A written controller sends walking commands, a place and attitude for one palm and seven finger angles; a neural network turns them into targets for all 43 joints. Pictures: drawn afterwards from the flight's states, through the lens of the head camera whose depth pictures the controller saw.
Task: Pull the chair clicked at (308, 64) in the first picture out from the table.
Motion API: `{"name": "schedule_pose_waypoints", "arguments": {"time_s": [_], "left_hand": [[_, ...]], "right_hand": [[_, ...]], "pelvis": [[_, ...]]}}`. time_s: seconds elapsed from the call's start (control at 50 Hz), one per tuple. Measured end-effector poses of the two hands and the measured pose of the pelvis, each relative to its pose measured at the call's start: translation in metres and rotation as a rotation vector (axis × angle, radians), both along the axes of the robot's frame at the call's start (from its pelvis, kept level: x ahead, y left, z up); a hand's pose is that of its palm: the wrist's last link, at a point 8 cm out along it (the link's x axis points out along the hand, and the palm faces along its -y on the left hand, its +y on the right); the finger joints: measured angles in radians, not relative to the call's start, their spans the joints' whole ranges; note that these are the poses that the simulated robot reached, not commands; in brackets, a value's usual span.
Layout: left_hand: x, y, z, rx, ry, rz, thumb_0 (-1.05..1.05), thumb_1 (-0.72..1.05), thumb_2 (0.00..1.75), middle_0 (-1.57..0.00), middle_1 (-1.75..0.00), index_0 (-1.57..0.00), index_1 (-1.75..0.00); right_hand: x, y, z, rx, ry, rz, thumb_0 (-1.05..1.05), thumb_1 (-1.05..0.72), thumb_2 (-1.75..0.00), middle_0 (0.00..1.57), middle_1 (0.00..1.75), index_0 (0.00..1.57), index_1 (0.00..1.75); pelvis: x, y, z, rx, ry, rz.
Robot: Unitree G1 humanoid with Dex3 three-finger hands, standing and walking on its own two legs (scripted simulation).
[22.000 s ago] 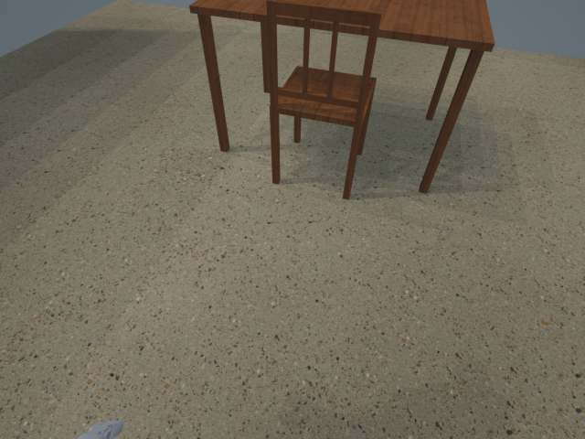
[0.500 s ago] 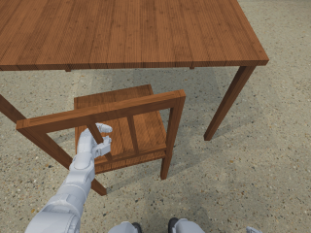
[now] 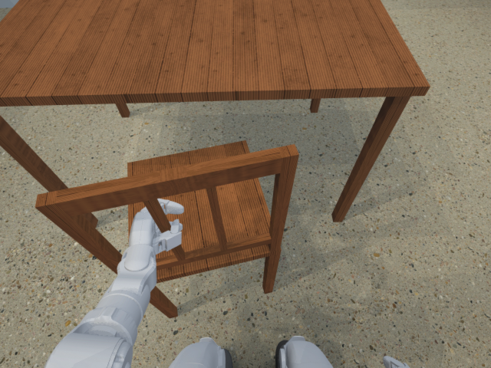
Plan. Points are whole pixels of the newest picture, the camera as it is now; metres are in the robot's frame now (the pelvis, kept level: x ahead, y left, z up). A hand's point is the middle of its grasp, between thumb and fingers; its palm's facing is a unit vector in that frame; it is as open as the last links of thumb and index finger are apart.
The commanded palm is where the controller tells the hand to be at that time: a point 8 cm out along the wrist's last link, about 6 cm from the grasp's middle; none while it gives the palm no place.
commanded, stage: step backward, pulling the chair out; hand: left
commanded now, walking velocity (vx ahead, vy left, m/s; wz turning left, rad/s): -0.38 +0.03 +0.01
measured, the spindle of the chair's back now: (167, 231) +0.37 +0.17 -0.08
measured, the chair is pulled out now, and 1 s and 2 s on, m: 0.18 0.28 0.55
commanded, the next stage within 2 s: stop walking, hand still on the chair in 1.80 s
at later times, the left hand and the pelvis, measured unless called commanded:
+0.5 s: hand (177, 243) +0.33 +0.14 -0.05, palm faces +0.05 -0.98 -0.19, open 5.1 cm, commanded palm +0.31 +0.19 -0.05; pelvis -0.04 +0.00 +0.01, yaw +0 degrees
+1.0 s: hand (169, 290) +0.25 +0.14 -0.05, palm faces +0.04 -0.98 -0.18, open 5.1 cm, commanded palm +0.22 +0.19 -0.05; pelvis -0.13 +0.01 +0.02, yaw -3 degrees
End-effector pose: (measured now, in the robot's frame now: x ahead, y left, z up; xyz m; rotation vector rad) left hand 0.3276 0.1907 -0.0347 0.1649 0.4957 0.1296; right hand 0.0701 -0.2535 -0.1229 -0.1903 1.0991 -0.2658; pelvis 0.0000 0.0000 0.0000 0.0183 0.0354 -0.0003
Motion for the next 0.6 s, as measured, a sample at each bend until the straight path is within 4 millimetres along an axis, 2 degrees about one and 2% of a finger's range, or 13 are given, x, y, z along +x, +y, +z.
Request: {"name": "schedule_pose_waypoints", "arguments": {"time_s": [0.18,0.26,0.36,0.46,0.6], "left_hand": [[0.002,0.004,-0.001,-0.006,-0.010,-0.087,0.01,0.71,0.81,-0.35,-1.23,-0.50,-1.45],[0.002,0.004,-0.001,-0.008,-0.007,-0.086,0.01,0.72,0.81,-0.35,-1.24,-0.50,-1.45],[0.000,0.002,0.000,-0.003,-0.004,-0.057,0.01,0.71,0.83,-0.36,-1.23,-0.50,-1.45],[-0.010,-0.003,0.000,0.003,-0.006,-0.034,0.01,0.71,0.83,-0.37,-1.22,-0.50,-1.45],[-0.035,-0.004,0.000,-0.017,0.007,-0.069,0.01,0.72,0.80,-0.33,-1.23,-0.50,-1.45]], "right_hand": [[-0.019,-0.004,0.014,-0.083,0.052,0.004,0.01,-0.90,-0.89,0.20,0.30,0.21,0.30],[-0.017,0.004,0.013,-0.063,0.041,0.010,0.01,-0.90,-0.89,0.20,0.30,0.21,0.30],[-0.014,0.012,0.008,0.001,0.018,0.016,0.01,-0.90,-0.89,0.20,0.30,0.21,0.30],[-0.021,0.004,0.006,0.011,0.003,-0.003,0.01,-0.90,-0.89,0.20,0.30,0.21,0.30],[-0.044,-0.011,0.018,-0.079,0.035,0.004,0.01,-0.90,-0.89,0.20,0.30,0.21,0.30]], "pelvis": [[-0.008,0.019,0.003,-0.003,0.016,0.019],[-0.010,0.016,0.003,-0.011,0.009,-0.003],[-0.020,0.003,0.004,-0.029,0.001,-0.020],[-0.035,-0.005,0.004,-0.030,0.008,-0.011],[-0.055,0.014,0.008,-0.018,0.028,0.021]]}}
